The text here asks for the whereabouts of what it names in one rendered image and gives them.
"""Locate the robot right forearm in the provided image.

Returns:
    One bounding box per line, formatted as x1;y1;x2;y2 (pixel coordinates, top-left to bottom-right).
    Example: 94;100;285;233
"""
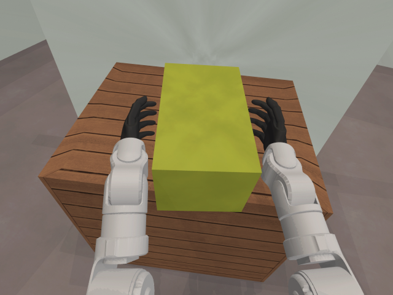
261;142;364;295

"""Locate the robot right hand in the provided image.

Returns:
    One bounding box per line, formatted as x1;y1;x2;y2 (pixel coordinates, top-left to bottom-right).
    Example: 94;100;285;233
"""
248;97;287;151

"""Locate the robot right upper arm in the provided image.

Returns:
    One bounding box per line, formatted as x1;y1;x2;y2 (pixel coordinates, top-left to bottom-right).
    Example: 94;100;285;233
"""
288;267;363;295

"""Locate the robot left upper arm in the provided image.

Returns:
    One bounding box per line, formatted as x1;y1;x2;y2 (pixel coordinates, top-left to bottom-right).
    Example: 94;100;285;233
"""
87;268;154;295

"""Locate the pedestal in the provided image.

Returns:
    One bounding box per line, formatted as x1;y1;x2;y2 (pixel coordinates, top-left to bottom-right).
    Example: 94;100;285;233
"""
38;62;333;282

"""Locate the robot left forearm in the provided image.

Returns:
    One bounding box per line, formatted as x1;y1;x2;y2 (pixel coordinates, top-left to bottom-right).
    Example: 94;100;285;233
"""
86;138;149;295

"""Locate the robot left hand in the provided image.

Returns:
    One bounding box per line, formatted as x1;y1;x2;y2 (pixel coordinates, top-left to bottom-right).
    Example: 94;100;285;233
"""
120;96;157;140

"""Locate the carton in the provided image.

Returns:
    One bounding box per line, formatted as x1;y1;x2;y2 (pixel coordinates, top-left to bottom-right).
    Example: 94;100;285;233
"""
152;63;262;212

